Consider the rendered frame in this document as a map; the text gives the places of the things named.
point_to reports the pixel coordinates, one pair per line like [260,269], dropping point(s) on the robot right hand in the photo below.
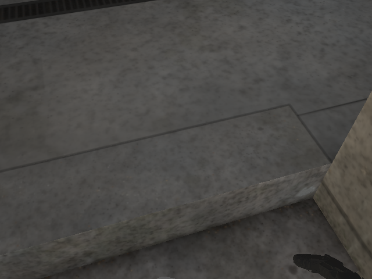
[326,266]

